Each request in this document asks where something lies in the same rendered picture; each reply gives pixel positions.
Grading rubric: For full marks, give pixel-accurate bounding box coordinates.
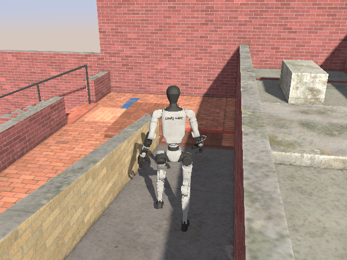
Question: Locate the right robot foot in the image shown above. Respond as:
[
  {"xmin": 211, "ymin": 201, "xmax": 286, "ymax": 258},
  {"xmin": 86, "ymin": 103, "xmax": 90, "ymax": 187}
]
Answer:
[{"xmin": 181, "ymin": 219, "xmax": 190, "ymax": 232}]

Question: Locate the left robot upper arm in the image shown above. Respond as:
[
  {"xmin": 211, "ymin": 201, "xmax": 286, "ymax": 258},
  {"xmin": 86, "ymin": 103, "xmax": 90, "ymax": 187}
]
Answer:
[{"xmin": 147, "ymin": 109, "xmax": 162, "ymax": 140}]

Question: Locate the robot right hand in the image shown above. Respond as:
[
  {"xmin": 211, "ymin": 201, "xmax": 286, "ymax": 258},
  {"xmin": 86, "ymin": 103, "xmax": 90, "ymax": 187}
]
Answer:
[{"xmin": 191, "ymin": 144, "xmax": 204, "ymax": 154}]

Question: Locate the robot right forearm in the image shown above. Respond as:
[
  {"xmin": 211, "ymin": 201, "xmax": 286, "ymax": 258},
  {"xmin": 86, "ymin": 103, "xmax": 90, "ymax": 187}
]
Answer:
[{"xmin": 195, "ymin": 130, "xmax": 203, "ymax": 147}]

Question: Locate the robot left hand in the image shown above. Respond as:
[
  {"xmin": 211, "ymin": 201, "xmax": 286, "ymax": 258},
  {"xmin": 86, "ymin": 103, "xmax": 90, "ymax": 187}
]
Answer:
[{"xmin": 138, "ymin": 155, "xmax": 150, "ymax": 170}]

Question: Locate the left robot thigh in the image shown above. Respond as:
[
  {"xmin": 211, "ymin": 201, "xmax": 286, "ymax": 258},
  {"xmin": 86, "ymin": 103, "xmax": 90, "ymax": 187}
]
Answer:
[{"xmin": 156, "ymin": 151, "xmax": 166, "ymax": 180}]

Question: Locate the robot left forearm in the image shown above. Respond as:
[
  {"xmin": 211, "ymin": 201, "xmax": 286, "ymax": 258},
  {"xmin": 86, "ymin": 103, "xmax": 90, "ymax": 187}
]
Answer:
[{"xmin": 139, "ymin": 132, "xmax": 152, "ymax": 158}]

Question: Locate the right robot upper arm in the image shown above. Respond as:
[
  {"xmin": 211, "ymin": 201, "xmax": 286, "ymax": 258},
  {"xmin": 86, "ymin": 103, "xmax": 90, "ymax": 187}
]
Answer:
[{"xmin": 184, "ymin": 109, "xmax": 200, "ymax": 138}]

